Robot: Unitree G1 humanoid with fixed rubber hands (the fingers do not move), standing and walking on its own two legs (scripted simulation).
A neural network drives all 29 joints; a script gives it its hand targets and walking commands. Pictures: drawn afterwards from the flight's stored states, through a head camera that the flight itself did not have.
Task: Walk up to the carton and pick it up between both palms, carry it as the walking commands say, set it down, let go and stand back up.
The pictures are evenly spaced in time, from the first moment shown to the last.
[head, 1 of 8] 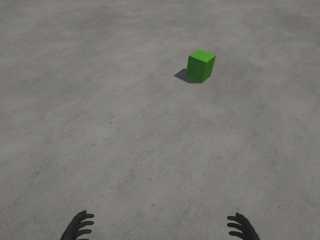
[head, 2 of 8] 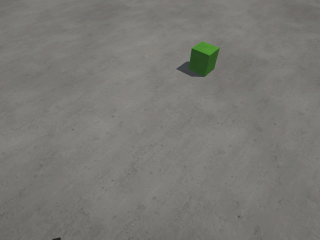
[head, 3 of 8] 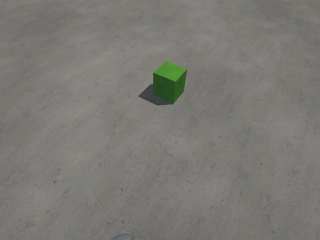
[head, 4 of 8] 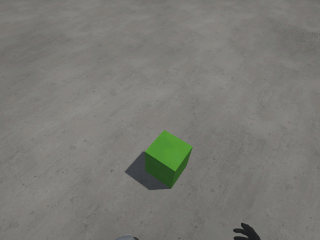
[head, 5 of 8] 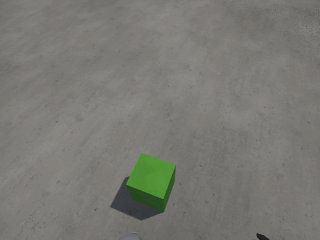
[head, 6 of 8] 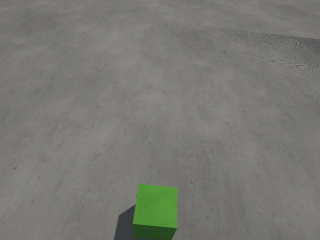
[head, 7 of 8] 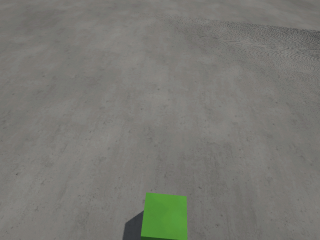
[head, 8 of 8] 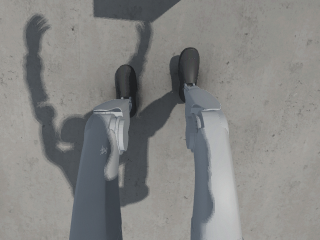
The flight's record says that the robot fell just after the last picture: yes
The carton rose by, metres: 0.00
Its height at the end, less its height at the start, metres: +0.00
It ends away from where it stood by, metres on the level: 0.00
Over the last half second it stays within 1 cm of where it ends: yes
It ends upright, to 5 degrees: yes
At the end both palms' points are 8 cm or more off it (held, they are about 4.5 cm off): yes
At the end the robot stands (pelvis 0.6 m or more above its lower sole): no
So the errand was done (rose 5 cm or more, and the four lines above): no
